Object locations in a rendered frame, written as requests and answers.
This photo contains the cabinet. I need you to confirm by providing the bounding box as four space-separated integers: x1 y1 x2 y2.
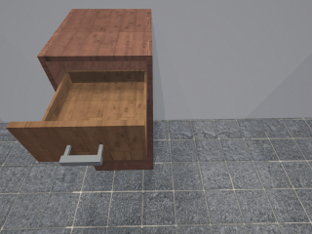
37 9 154 171

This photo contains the handle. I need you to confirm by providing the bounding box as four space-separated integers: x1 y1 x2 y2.
59 144 103 167

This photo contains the drawer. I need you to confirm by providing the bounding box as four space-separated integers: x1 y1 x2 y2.
6 69 147 162

